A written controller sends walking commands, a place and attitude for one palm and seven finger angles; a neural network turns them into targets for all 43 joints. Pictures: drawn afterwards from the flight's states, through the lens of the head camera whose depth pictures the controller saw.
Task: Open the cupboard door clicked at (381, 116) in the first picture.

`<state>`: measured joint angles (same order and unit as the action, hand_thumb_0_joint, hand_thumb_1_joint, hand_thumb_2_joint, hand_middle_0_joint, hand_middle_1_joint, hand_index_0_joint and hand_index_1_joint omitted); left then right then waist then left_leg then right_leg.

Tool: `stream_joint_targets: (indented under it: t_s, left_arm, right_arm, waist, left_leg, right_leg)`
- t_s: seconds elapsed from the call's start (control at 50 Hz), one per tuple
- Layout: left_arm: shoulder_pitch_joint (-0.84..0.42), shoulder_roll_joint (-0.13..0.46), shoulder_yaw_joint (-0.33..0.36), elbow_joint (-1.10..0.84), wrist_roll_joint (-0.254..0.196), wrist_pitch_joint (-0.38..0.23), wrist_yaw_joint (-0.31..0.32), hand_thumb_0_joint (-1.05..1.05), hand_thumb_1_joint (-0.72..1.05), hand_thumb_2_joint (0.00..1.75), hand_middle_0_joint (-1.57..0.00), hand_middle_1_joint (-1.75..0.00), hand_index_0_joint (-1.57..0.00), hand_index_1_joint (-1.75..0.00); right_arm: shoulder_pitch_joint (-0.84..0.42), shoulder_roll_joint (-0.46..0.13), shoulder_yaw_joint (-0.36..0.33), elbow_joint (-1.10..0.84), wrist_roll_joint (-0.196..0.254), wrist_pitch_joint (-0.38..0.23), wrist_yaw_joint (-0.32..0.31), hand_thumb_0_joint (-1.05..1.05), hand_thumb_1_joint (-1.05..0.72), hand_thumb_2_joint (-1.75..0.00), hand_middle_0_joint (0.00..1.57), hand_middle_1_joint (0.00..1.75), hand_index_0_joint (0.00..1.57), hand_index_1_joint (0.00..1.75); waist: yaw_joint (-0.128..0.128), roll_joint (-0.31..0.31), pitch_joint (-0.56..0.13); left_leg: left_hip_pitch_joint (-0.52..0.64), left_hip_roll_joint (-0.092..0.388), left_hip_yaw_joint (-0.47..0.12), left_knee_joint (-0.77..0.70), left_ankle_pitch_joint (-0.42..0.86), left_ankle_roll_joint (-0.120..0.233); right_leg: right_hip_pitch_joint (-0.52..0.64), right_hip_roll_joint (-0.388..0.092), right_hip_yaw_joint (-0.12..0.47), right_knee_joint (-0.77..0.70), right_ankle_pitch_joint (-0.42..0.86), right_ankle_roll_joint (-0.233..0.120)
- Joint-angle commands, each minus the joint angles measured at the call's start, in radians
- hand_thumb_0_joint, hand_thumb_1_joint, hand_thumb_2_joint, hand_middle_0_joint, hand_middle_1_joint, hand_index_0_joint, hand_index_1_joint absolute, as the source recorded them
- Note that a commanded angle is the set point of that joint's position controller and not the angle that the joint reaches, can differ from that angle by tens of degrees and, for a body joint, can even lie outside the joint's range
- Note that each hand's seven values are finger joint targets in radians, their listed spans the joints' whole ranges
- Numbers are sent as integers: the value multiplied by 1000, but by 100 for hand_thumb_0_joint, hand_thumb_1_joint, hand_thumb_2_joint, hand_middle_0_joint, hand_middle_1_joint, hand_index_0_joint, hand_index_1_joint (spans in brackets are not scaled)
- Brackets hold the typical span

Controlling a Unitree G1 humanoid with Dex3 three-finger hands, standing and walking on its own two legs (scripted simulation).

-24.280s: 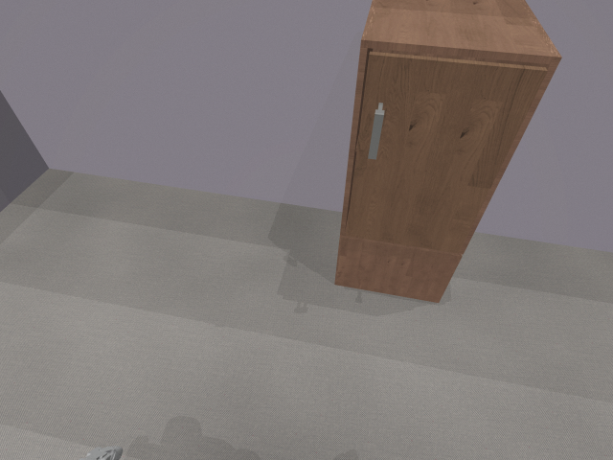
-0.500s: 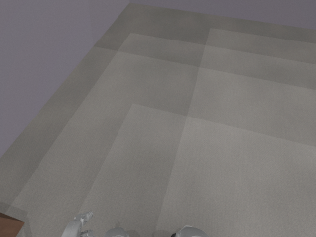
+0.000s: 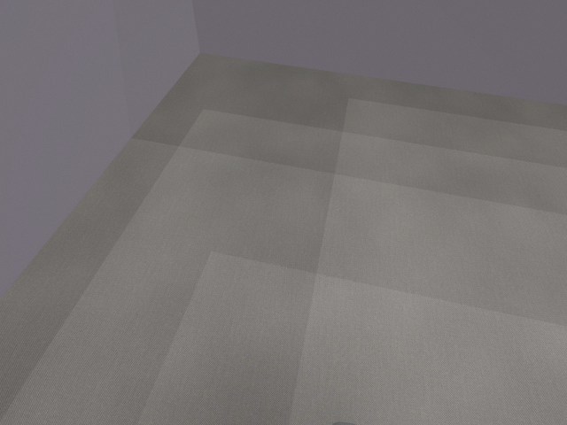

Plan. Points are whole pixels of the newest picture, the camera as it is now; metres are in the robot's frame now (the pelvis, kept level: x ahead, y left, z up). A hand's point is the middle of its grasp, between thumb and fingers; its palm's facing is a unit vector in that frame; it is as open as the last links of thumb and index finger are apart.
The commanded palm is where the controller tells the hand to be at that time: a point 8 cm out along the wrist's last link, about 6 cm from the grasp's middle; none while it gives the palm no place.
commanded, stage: walk to a spot facing it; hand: left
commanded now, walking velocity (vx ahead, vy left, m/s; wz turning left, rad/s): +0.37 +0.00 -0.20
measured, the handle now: out of the picture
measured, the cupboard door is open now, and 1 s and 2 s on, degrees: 49 49 49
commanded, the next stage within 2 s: turn to face it in 0.52 s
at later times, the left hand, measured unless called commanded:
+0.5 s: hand (244, 372) +0.23 +0.09 -0.16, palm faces +0.04 -0.99 -0.14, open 7.4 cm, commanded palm none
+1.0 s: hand (243, 238) +0.50 +0.13 -0.15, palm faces +0.22 -0.94 -0.27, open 7.4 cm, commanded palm none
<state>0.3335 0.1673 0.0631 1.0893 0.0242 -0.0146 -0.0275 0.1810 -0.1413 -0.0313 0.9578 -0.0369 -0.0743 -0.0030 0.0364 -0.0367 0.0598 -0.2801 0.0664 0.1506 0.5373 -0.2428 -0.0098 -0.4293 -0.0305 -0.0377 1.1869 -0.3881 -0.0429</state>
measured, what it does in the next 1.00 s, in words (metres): walks ahead: right foot, then left foot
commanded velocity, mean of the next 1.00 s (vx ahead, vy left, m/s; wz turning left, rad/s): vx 0.20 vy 0.00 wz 0.30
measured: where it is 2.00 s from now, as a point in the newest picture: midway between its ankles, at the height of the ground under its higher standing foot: (326, 334)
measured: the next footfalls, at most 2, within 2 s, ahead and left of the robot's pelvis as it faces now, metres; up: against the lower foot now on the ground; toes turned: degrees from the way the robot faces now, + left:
right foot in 0.20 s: +0.20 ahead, -0.15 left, +0.00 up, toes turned -11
left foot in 0.64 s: +0.48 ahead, +0.06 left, +0.00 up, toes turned +10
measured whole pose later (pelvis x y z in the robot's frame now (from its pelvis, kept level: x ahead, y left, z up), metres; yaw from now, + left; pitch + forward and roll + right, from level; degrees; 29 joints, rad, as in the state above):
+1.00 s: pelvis +0.42 -0.09 -0.01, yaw +11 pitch +2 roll +1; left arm 0.14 0.21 0.07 0.89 0.02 -0.01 0.01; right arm 0.23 -0.20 -0.07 0.98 -0.02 0.04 0.01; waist -0.01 0.02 0.04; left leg -0.42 -0.01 -0.02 0.64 -0.27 0.00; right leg -0.37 -0.06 -0.06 0.62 -0.31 0.03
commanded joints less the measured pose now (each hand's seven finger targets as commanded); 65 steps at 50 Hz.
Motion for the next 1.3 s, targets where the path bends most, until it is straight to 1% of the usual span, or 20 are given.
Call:
stream_joint_targets:
  t_s: [0.0, 0.14, 0.16, 0.18, 0.2, 0.24, 0.34, 0.5, 0.58, 0.6, 0.62, 0.64, 0.68, 0.74, 0.92, 0.94, 0.98, 1.08, 1.2, 1.28]
  left_arm:
    - [-70, 10, 8, -121, 3, -22, -12, 0, 90, 90, -20, -30, -20, -30]
    - [-16, 86, 26, -91, 8, -19, -14, 0, 90, 90, -20, -30, -20, -30]
    - [97, 143, 41, -59, 10, -28, -8, 0, 90, 90, -20, -30, -20, -30]
    - [232, 265, 68, -20, 12, -42, 6, 0, 90, 90, -20, -30, -20, -30]
    - [260, 290, 66, -15, -5, -40, 20, 0, 90, 90, -20, -30, -20, -30]
    - [131, 209, 42, -39, -3, -43, 34, 0, 90, 90, -20, -30, -20, -30]
    - [26, 105, 2, -50, -3, -75, 34, 0, 90, 90, -20, -30, -20, -30]
    - [89, 101, -8, 20, -3, -86, 47, 0, 90, 90, -20, -30, -20, -30]
    - [70, 116, -3, 19, -8, -77, 52, 0, 90, 90, -20, -30, -20, -30]
    - [99, 90, -4, 4, -11, -70, 50, 0, 90, 90, -20, -30, -20, -30]
    - [150, 39, -13, -22, -27, -68, 43, 0, 90, 90, -20, -30, -20, -30]
    - [46, 58, -13, -73, -20, -73, 49, 0, 90, 90, -20, -30, -20, -30]
    - [-17, 48, -6, -95, -9, -55, 49, 0, 90, 90, -20, -30, -20, -30]
    - [15, 15, 3, -91, 0, -17, 32, 0, 90, 90, -20, -30, -20, -30]
    - [0, 87, 31, -181, -3, 8, 38, 0, 90, 90, -20, -30, -20, -30]
    - [19, 132, 41, -187, 0, 1, 43, 0, 90, 90, -20, -30, -20, -30]
    - [28, 284, 58, -215, 9, -2, 55, 0, 90, 90, -20, -30, -20, -30]
    - [-118, 175, 24, -248, 2, -10, 63, 0, 90, 90, -20, -30, -20, -30]
    - [-30, 224, 34, -216, 7, -10, 59, 0, 90, 90, -20, -30, -20, -30]
    - [-62, 258, 51, -230, -1, -10, 52, 0, 90, 90, -20, -30, -20, -30]
  right_arm:
    - [143, -164, -37, 34, -1, -2, -16, 0, -90, -90, 20, 30, 20, 30]
    - [145, -187, -41, 60, 1, 29, 1, 0, -90, -90, 20, 30, 20, 30]
    - [131, -168, -36, 56, 8, 28, 5, 0, -90, -90, 20, 30, 20, 30]
    - [125, -103, -19, 31, 23, 23, 15, 0, -90, -90, 20, 30, 20, 30]
    - [69, -123, -25, -8, 25, 20, 15, 0, -90, -90, 20, 30, 20, 30]
    - [5, -140, -36, 6, 20, 13, 9, 0, -90, -90, 20, 30, 20, 30]
    - [106, -51, -25, 70, 14, 48, 21, 0, -90, -90, 20, 30, 20, 30]
    - [-50, -43, -23, 10, 23, 34, 36, 0, -90, -90, 20, 30, 20, 30]
    - [176, -95, -34, 80, 11, 27, 15, 0, -90, -90, 20, 30, 20, 30]
    - [300, -178, -49, 104, -1, 26, 5, 0, -90, -90, 20, 30, 20, 30]
    - [380, -264, -69, 114, -1, 27, -8, 0, -90, -90, 20, 30, 20, 30]
    - [395, -278, -69, 121, 14, 39, -11, 0, -90, -90, 20, 30, 20, 30]
    - [204, -231, -56, 58, 18, 30, -22, 0, -90, -90, 20, 30, 20, 30]
    - [53, -177, -35, 1, 10, 24, -21, 0, -90, -90, 20, 30, 20, 30]
    - [-42, -238, -76, -71, 7, 86, -3, 0, -90, -90, 20, 30, 20, 30]
    - [-45, -211, -74, -82, 13, 88, 1, 0, -90, -90, 20, 30, 20, 30]
    - [-58, -145, -67, -123, 16, 87, 11, 0, -90, -90, 20, 30, 20, 30]
    - [-37, -126, -55, -84, 19, 116, 26, 0, -90, -90, 20, 30, 20, 30]
    - [-120, -112, -34, -115, 25, 111, 37, 0, -90, -90, 20, 30, 20, 30]
    - [-41, -169, -43, -120, 19, 100, 31, 0, -90, -90, 20, 30, 20, 30]
  waist:
    - [-39, 180, -16]
    - [25, 104, 6]
    - [87, 10, -30]
    - [144, -292, -93]
    - [143, -319, -102]
    - [81, -191, -26]
    - [-39, -66, 15]
    - [-26, -66, 53]
    - [-150, -24, -46]
    - [-182, 114, -147]
    - [-174, 319, -258]
    - [-184, 180, -212]
    - [-111, 253, -112]
    - [-26, 133, -73]
    - [15, 138, -96]
    - [31, 57, -103]
    - [61, -294, -118]
    - [-36, -155, -73]
    - [9, -169, -90]
    - [-48, -138, -150]
  left_leg:
    - [37, 248, -125, -351, 1, 113]
    - [-87, 178, -38, -197, -221, 61]
    - [-165, 112, 31, 7, -170, 31]
    - [-376, -10, 105, 365, -228, -6]
    - [-457, -4, -1, 598, -383, 2]
    - [-508, 76, -133, 723, -197, 3]
    - [-326, 84, -77, 479, -20, -24]
    - [-289, 29, -27, 155, 81, 19]
    - [101, -60, 13, 18, 148, 80]
    - [332, 85, -182, 5, 311, 140]
    - [504, 341, -539, -78, 537, 283]
    - [387, 362, -555, -142, 565, 299]
    - [155, 340, -544, -225, 258, 272]
    - [-85, 226, -349, -248, 204, 190]
    - [-251, 106, -381, -152, -100, 124]
    - [-317, 44, -331, -57, -123, 82]
    - [-426, -107, -130, 473, -381, -17]
    - [-352, -13, -125, 630, -191, -49]
    - [-243, -50, -23, 279, -186, -43]
    - [-8, -86, 15, 3, -28, -6]
  right_leg:
    - [-58, -90, -7, -266, 78, 24]
    - [294, -4, -119, -594, 152, 26]
    - [440, -59, -24, -676, 19, -6]
    - [616, -296, 366, -852, -170, -111]
    - [613, -431, 610, -1005, -173, -190]
    - [490, -393, 463, -969, 32, -184]
    - [308, -259, 61, -989, 381, -115]
    - [454, -259, -52, -941, 652, -83]
    - [365, -222, -152, -593, 901, -27]
    - [181, -135, -165, -352, 615, 17]
    - [-35, 1, -163, -7, -91, 50]
    - [-52, 14, -49, 129, -213, 28]
    - [-167, -62, 38, 200, -112, 50]
    - [-31, -83, 25, -27, -41, 79]
    - [272, 6, -53, -583, 114, 101]
    - [369, -58, 14, -717, 102, 86]
    - [366, -496, 421, -940, 172, -94]
    - [313, -318, 13, -802, 619, -54]
    - [455, -315, -98, -713, 907, -32]
    - [390, -320, -162, -539, 896, 3]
